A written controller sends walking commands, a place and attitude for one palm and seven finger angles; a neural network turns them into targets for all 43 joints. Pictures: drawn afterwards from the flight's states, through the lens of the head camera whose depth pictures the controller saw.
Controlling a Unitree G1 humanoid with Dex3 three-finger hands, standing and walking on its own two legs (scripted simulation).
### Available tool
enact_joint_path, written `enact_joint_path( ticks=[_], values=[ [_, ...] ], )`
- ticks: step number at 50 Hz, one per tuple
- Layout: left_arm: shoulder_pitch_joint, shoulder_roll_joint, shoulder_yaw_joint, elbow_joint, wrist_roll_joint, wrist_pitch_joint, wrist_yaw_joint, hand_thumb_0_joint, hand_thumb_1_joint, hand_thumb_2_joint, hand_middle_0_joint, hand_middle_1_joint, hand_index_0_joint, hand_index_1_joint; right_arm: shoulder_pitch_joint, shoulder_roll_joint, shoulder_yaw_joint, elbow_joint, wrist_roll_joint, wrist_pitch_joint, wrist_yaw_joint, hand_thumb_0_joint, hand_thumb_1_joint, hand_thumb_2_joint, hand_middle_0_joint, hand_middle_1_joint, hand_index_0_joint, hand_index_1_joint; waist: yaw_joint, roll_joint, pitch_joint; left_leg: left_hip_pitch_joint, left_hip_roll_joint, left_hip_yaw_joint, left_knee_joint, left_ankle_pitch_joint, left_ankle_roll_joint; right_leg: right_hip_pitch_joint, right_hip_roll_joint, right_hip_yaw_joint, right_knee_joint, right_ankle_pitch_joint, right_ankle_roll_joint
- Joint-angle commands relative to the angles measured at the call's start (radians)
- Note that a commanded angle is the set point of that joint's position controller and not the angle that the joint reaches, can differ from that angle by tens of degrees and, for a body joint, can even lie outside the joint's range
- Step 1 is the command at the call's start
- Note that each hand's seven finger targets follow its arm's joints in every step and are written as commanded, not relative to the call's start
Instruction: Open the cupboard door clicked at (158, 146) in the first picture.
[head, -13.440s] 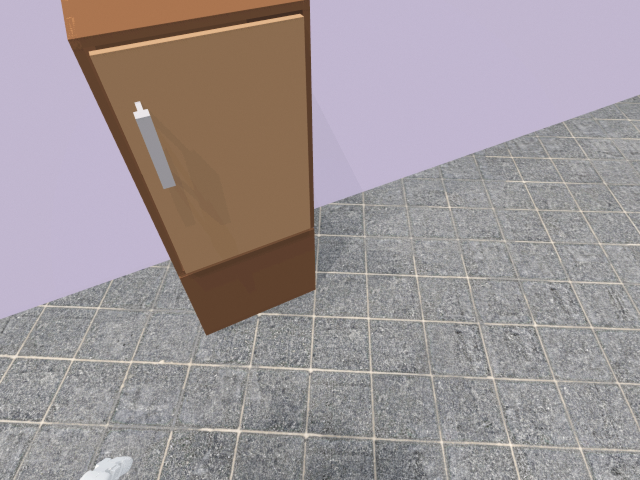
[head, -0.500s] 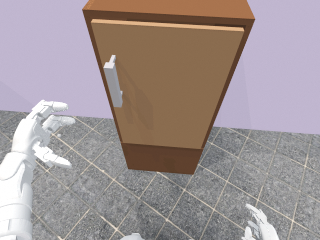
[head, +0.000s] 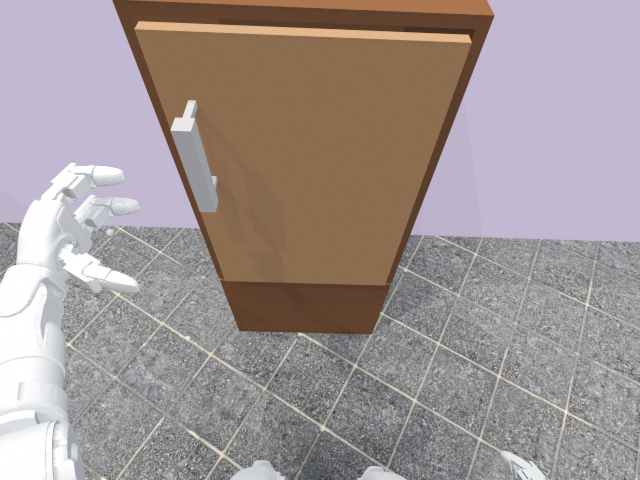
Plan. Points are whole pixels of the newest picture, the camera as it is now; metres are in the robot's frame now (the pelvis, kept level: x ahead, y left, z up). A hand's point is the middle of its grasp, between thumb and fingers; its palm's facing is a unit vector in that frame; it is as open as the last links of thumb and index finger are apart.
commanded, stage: move the hooked fingers beside the handle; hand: left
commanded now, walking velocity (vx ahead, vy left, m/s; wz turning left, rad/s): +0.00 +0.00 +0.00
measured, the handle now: (200, 159) +0.53 +0.18 +0.07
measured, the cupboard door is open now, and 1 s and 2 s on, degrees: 0 0 0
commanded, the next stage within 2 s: slide the fingers in behind the handle in 1.74 s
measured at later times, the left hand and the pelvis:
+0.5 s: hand (136, 198) +0.44 +0.24 +0.08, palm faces -0.01 -1.00 +0.00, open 14.0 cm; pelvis +0.00 +0.01 -0.01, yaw +0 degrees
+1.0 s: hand (158, 170) +0.50 +0.23 +0.08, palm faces -0.02 -1.00 -0.02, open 14.0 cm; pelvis +0.00 +0.01 -0.02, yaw -2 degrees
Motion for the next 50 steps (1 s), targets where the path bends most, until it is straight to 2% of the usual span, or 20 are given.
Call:
enact_joint_path(
  ticks=[1, 4, 8, 14, 17, 23, 26, 30, 31, 32, 34, 35, 36, 37, 40, 42, 45, 46, 49, 50],
  values=[
    [-0.354, 0.293, 0.061, -0.144, -0.014, -0.056, -0.002, 0.0, -0.5, 0.3, -0.3, -1.2, -0.3, -1.2, 0.049, -0.159, -0.058, -0.114, 0.006, -0.022, -0.003, 0.0, -0.9, -0.9, 0.2, 0.3, 0.2, 0.3, -0.005, 0.045, -0.326, 0.17, -0.002, -0.071, -0.095, 0.276, -0.004, 0.142, -0.003, 0.092, -0.084, 0.301, 0.023],
    [-0.4, 0.288, 0.049, -0.172, -0.006, -0.068, 0.007, 0.0, -0.5, 0.3, -0.3, -1.2, -0.3, -1.2, 0.057, -0.16, -0.061, -0.119, 0.002, -0.012, 0.004, 0.0, -0.9, -0.9, 0.2, 0.3, 0.2, 0.3, -0.003, 0.098, -0.36, 0.221, 0.003, -0.081, -0.089, 0.325, -0.012, 0.11, 0.004, 0.08, -0.07, 0.306, 0.015],
    [-0.423, 0.32, 0.08, -0.118, -0.001, -0.079, 0.029, 0.0, -0.5, 0.3, -0.3, -1.2, -0.3, -1.2, 0.074, -0.164, -0.062, -0.116, -0.002, 0.007, 0.008, 0.0, -0.9, -0.9, 0.2, 0.3, 0.2, 0.3, -0.006, 0.027, -0.361, 0.169, 0.003, -0.074, -0.074, 0.311, -0.006, 0.136, 0.007, 0.087, -0.061, 0.32, 0.019],
    [-0.527, 0.312, 0.044, -0.078, 0.037, -0.094, 0.038, 0.0, -0.5, 0.3, -0.3, -1.2, -0.3, -1.2, 0.093, -0.163, -0.061, -0.106, -0.006, 0.031, 0.014, 0.0, -0.9, -0.9, 0.2, 0.3, 0.2, 0.3, -0.022, 0.113, -0.383, 0.218, 0.01, -0.089, -0.064, 0.33, -0.015, 0.055, 0.011, 0.075, -0.045, 0.286, 0.015],
    [-0.598, 0.275, 0.007, -0.052, 0.042, -0.107, 0.047, 0.0, -0.5, 0.3, -0.3, -1.2, -0.3, -1.2, 0.102, -0.163, -0.063, -0.092, -0.007, 0.039, 0.015, 0.0, -0.9, -0.9, 0.2, 0.3, 0.2, 0.3, -0.049, 0.09, -0.378, 0.234, 0.015, -0.101, -0.059, 0.312, -0.017, 0.008, 0.013, 0.066, -0.046, 0.251, 0.019],
    [-0.674, 0.314, 0.028, 0.043, 0.057, -0.108, 0.066, 0.0, -0.5, 0.3, -0.3, -1.2, -0.3, -1.2, 0.127, -0.173, -0.059, -0.074, -0.012, 0.061, 0.015, 0.0, -0.9, -0.9, 0.2, 0.3, 0.2, 0.3, -0.059, 0.072, -0.379, 0.197, 0.014, -0.112, -0.046, 0.298, -0.015, -0.012, 0.015, 0.063, -0.031, 0.237, 0.015],
    [-0.718, 0.295, -0.006, 0.077, 0.082, -0.108, 0.079, 0.0, -0.5, 0.3, -0.3, -1.2, -0.3, -1.2, 0.137, -0.171, -0.057, -0.068, -0.014, 0.069, 0.021, 0.0, -0.9, -0.9, 0.2, 0.3, 0.2, 0.3, -0.07, 0.113, -0.376, 0.192, 0.014, -0.111, -0.044, 0.256, -0.016, -0.05, 0.013, 0.066, -0.032, 0.197, 0.019],
    [-0.749, 0.397, 0.074, 0.089, 0.092, -0.128, 0.1, 0.0, -0.5, 0.3, -0.3, -1.2, -0.3, -1.2, 0.16, -0.182, -0.059, -0.066, -0.021, 0.083, 0.021, 0.0, -0.9, -0.9, 0.2, 0.3, 0.2, 0.3, -0.059, 0.086, -0.452, 0.184, 0.015, -0.114, -0.025, 0.294, -0.016, -0.008, 0.018, 0.073, -0.015, 0.235, 0.018],
    [-0.767, 0.377, 0.057, 0.088, 0.089, -0.131, 0.1, 0.0, -0.5, 0.3, -0.3, -1.2, -0.3, -1.2, 0.161, -0.178, -0.058, -0.067, -0.021, 0.086, 0.022, 0.0, -0.9, -0.9, 0.2, 0.3, 0.2, 0.3, -0.071, 0.079, -0.458, 0.177, 0.014, -0.107, -0.021, 0.301, -0.013, 0.001, 0.018, 0.076, -0.016, 0.252, 0.022],
    [-0.764, 0.393, 0.073, 0.094, 0.093, -0.131, 0.102, 0.0, -0.5, 0.3, -0.3, -1.2, -0.3, -1.2, 0.169, -0.179, -0.059, -0.065, -0.022, 0.089, 0.024, 0.0, -0.9, -0.9, 0.2, 0.3, 0.2, 0.3, -0.063, 0.079, -0.469, 0.169, 0.013, -0.105, -0.017, 0.307, -0.012, 0.012, 0.017, 0.076, -0.012, 0.261, 0.022],
    [-0.78, 0.377, 0.048, 0.131, 0.102, -0.125, 0.097, 0.0, -0.5, 0.3, -0.3, -1.2, -0.3, -1.2, 0.176, -0.177, -0.054, -0.061, -0.022, 0.098, 0.027, 0.0, -0.9, -0.9, 0.2, 0.3, 0.2, 0.3, -0.079, 0.111, -0.444, 0.161, 0.014, -0.101, -0.01, 0.302, -0.011, -0.02, 0.021, 0.077, -0.012, 0.256, 0.022],
    [-0.777, 0.42, 0.074, 0.164, 0.112, -0.117, 0.1, 0.0, -0.5, 0.3, -0.3, -1.2, -0.3, -1.2, 0.182, -0.183, -0.054, -0.056, -0.023, 0.104, 0.025, 0.0, -0.9, -0.9, 0.2, 0.3, 0.2, 0.3, -0.079, 0.096, -0.408, 0.126, 0.016, -0.098, -0.008, 0.286, -0.008, -0.023, 0.02, 0.08, -0.014, 0.25, 0.022],
    [-0.805, 0.391, 0.035, 0.173, 0.12, -0.108, 0.097, 0.0, -0.5, 0.3, -0.3, -1.2, -0.3, -1.2, 0.185, -0.181, -0.051, -0.058, -0.022, 0.108, 0.026, 0.0, -0.9, -0.9, 0.2, 0.3, 0.2, 0.3, -0.098, 0.101, -0.39, 0.114, 0.015, -0.098, -0.01, 0.265, -0.006, -0.038, 0.02, 0.08, -0.016, 0.236, 0.025],
    [-0.791, 0.419, 0.06, 0.2, 0.124, -0.1, 0.101, 0.0, -0.5, 0.3, -0.3, -1.2, -0.3, -1.2, 0.192, -0.185, -0.053, -0.059, -0.022, 0.113, 0.025, 0.0, -0.9, -0.9, 0.2, 0.3, 0.2, 0.3, -0.09, 0.072, -0.375, 0.08, 0.014, -0.096, -0.009, 0.244, -0.003, -0.026, 0.019, 0.084, -0.021, 0.226, 0.025],
    [-0.855, 0.421, 0.042, 0.196, 0.133, -0.101, 0.1, 0.0, -0.5, 0.3, -0.3, -1.2, -0.3, -1.2, 0.209, -0.189, -0.052, -0.06, -0.025, 0.12, 0.024, 0.0, -0.9, -0.9, 0.2, 0.3, 0.2, 0.3, -0.11, 0.096, -0.408, 0.102, 0.016, -0.102, 0.001, 0.259, -0.003, -0.049, 0.022, 0.082, -0.013, 0.228, 0.025],
    [-0.827, 0.44, 0.073, 0.184, 0.126, -0.11, 0.099, 0.0, -0.5, 0.3, -0.3, -1.2, -0.3, -1.2, 0.22, -0.19, -0.055, -0.064, -0.03, 0.123, 0.027, 0.0, -0.9, -0.9, 0.2, 0.3, 0.2, 0.3, -0.092, 0.099, -0.458, 0.111, 0.016, -0.098, 0.009, 0.285, -0.004, -0.021, 0.023, 0.086, -0.008, 0.25, 0.024],
    [-0.799, 0.426, 0.075, 0.11, 0.116, -0.134, 0.089, 0.0, -0.5, 0.3, -0.3, -1.2, -0.3, -1.2, 0.228, -0.183, -0.06, -0.071, -0.034, 0.131, 0.035, 0.0, -0.9, -0.9, 0.2, 0.3, 0.2, 0.3, -0.069, 0.18, -0.565, 0.209, 0.019, -0.101, 0.019, 0.414, -0.015, -0.005, 0.028, 0.08, 0.012, 0.33, 0.02],
    [-0.756, 0.42, 0.087, 0.105, 0.108, -0.132, 0.088, 0.0, -0.5, 0.3, -0.3, -1.2, -0.3, -1.2, 0.23, -0.182, -0.064, -0.074, -0.034, 0.136, 0.039, 0.0, -0.9, -0.9, 0.2, 0.3, 0.2, 0.3, -0.061, 0.162, -0.577, 0.219, 0.021, -0.096, 0.022, 0.434, -0.014, 0.006, 0.03, 0.079, 0.008, 0.347, 0.021],
    [-0.68, 0.405, 0.087, 0.14, 0.098, -0.105, 0.081, 0.0, -0.5, 0.3, -0.3, -1.2, -0.3, -1.2, 0.226, -0.18, -0.063, -0.085, -0.028, 0.152, 0.042, 0.0, -0.9, -0.9, 0.2, 0.3, 0.2, 0.3, -0.061, 0.083, -0.5, 0.147, 0.019, -0.082, 0.011, 0.412, -0.003, 0.036, 0.033, 0.077, -0.002, 0.371, 0.025],
    [-0.678, 0.436, 0.108, 0.137, 0.099, -0.098, 0.083, 0.0, -0.5, 0.3, -0.3, -1.2, -0.3, -1.2, 0.222, -0.183, -0.065, -0.087, -0.026, 0.157, 0.039, 0.0, -0.9, -0.9, 0.2, 0.3, 0.2, 0.3, -0.059, 0.066, -0.468, 0.108, 0.018, -0.074, 0.006, 0.383, 0.002, 0.056, 0.03, 0.084, -0.008, 0.374, 0.028]
  ],
)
